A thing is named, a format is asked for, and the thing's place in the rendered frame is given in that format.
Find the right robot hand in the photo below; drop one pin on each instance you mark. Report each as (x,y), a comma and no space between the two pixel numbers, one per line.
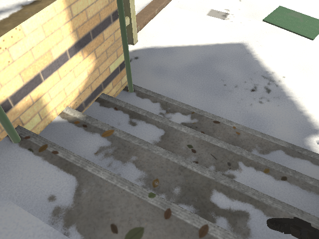
(295,226)

